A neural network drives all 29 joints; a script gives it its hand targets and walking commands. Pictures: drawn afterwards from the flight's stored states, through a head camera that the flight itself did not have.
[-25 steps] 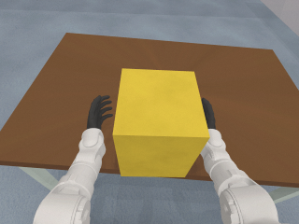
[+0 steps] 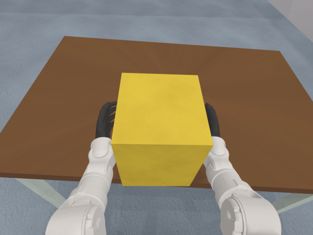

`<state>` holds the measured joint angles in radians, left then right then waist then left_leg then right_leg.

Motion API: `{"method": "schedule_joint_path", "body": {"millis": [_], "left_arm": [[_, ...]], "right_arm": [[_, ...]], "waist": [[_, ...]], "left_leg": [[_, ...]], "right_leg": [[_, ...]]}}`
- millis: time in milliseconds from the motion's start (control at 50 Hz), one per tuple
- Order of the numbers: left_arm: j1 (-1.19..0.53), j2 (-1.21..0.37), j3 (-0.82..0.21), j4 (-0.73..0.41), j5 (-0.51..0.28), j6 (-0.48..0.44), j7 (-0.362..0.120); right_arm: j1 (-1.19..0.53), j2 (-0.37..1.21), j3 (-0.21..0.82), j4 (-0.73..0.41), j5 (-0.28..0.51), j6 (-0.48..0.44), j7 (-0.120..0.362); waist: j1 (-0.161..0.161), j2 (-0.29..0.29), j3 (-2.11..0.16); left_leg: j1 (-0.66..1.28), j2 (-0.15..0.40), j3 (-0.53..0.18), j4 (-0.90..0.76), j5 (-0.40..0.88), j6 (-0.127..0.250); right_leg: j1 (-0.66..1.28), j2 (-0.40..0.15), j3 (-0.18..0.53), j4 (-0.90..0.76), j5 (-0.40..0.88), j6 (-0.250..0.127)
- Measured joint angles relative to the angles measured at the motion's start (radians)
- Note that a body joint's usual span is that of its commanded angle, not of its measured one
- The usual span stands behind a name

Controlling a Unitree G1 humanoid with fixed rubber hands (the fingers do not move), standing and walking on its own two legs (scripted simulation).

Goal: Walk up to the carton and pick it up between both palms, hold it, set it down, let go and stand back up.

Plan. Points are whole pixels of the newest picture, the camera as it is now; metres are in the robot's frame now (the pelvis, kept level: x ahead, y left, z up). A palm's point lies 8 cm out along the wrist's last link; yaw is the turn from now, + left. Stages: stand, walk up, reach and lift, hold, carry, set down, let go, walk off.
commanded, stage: reach and lift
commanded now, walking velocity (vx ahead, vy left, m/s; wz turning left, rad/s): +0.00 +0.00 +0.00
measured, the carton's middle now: (158, 133) +0.39 +0.01 +0.02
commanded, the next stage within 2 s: none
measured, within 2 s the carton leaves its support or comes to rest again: leaves its support in 1.22 s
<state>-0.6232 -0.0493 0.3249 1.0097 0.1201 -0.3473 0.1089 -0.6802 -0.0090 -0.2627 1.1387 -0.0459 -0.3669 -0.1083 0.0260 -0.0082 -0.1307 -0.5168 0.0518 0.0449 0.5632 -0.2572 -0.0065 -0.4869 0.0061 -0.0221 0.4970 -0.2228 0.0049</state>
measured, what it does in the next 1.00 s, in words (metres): stands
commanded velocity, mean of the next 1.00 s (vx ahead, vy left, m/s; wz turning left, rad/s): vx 0.00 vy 0.00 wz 0.00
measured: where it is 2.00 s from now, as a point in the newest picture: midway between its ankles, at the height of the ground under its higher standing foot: outside the picture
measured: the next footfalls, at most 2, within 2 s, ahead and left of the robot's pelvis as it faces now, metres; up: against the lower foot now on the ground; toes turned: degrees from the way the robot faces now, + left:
none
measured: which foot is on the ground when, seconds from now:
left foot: down 0.00-1.00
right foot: down 0.00-1.00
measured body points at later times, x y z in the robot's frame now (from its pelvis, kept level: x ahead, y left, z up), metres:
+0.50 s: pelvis +0.00 +0.00 +0.00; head +0.05 +0.01 +0.45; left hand +0.39 +0.16 +0.04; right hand +0.40 -0.14 +0.04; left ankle +0.00 +0.12 -0.73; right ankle +0.00 -0.13 -0.73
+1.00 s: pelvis +0.00 +0.00 +0.00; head +0.05 +0.01 +0.45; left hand +0.39 +0.16 +0.04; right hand +0.40 -0.14 +0.04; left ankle +0.00 +0.12 -0.73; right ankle +0.00 -0.13 -0.73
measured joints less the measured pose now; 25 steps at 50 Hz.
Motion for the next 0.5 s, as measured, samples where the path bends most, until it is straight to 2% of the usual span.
{"method": "schedule_joint_path", "body": {"millis": [140, 500], "left_arm": [[0.018, -0.001, 0.005, 0.000, 0.019, -0.037, -0.001], [0.015, -0.001, 0.007, 0.000, 0.020, -0.036, -0.001]], "right_arm": [[0.013, 0.020, -0.053, -0.004, -0.080, -0.031, 0.003], [0.015, 0.024, -0.064, -0.022, -0.085, -0.013, 0.009]], "waist": [[-0.005, 0.000, -0.012], [-0.005, 0.000, -0.007]], "left_leg": [[0.000, 0.000, 0.000, 0.000, 0.001, 0.000], [0.000, 0.000, 0.000, -0.003, 0.001, 0.000]], "right_leg": [[0.000, 0.000, 0.000, 0.000, 0.001, 0.000], [0.000, 0.000, 0.000, -0.003, 0.001, 0.000]]}}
